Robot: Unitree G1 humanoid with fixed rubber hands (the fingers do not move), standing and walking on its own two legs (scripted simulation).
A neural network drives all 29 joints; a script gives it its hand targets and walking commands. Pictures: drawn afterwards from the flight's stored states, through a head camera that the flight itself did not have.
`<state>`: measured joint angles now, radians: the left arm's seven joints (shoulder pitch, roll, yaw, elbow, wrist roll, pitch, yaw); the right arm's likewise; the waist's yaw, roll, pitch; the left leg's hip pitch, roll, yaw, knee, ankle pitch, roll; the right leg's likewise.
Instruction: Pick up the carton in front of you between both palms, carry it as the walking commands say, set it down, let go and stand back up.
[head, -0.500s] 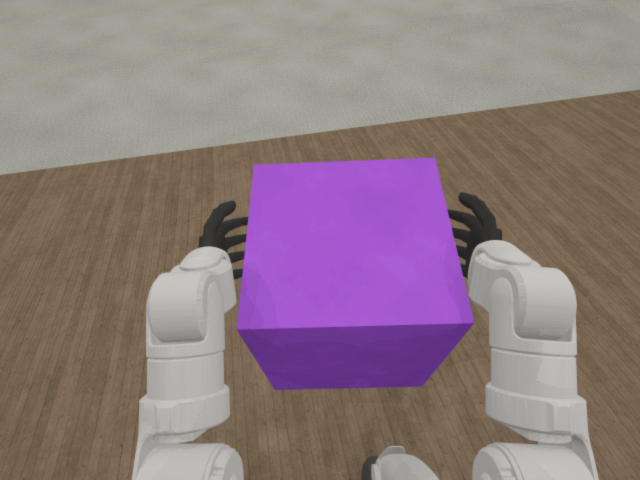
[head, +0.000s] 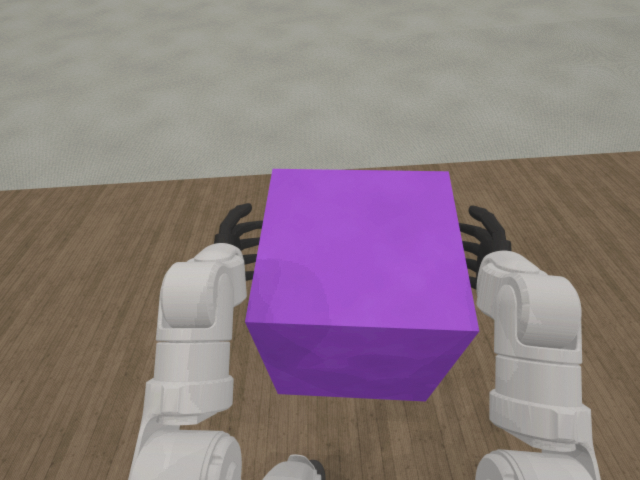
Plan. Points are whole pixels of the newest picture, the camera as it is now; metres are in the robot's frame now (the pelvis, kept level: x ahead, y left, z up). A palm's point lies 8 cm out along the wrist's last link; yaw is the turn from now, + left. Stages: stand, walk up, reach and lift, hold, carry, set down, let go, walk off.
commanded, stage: carry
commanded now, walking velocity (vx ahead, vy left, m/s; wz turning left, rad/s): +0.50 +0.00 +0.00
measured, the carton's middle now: (354, 293) +0.36 +0.02 +0.03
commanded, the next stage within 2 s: none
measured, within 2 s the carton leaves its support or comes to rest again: neither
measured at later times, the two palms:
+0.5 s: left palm (281, 137) +0.64 +0.17 +0.06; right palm (461, 143) +0.63 -0.13 +0.07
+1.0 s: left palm (293, 86) +0.91 +0.20 +0.00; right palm (425, 86) +0.93 -0.10 -0.01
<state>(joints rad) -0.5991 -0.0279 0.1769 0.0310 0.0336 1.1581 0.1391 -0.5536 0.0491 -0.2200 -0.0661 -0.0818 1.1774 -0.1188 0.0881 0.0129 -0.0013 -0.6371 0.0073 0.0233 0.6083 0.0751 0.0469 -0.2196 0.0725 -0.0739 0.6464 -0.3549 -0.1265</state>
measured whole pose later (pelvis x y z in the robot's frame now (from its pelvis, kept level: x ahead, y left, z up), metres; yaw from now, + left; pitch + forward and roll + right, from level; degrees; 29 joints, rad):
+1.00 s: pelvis +0.57 +0.03 -0.09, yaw +0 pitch +5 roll +1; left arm -0.56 -0.02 0.17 0.06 0.04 1.14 0.14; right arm -0.53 0.04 -0.19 0.00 -0.07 1.15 -0.12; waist 0.07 0.00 0.00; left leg -0.71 0.03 0.00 0.80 -0.05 0.03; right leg -0.25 0.07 -0.07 0.60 -0.27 -0.14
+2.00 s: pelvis +1.16 +0.06 -0.20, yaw +1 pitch +4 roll +2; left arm -0.54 -0.01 0.17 0.13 0.04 1.15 0.14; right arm -0.55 0.03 -0.17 0.11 -0.07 1.15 -0.12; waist 0.06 0.00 -0.01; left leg -0.73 0.05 -0.03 1.01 -0.22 0.02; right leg -0.31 0.07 -0.10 0.61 -0.21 -0.16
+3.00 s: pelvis +1.76 +0.08 -0.31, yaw +2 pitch +3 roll +1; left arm -0.53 -0.01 0.15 0.16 0.04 1.18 0.14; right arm -0.56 0.02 -0.16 0.17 -0.06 1.17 -0.12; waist 0.04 0.00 -0.03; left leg -0.66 0.02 -0.01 1.17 -0.37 0.03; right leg -0.37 0.08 -0.12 0.60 -0.13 -0.18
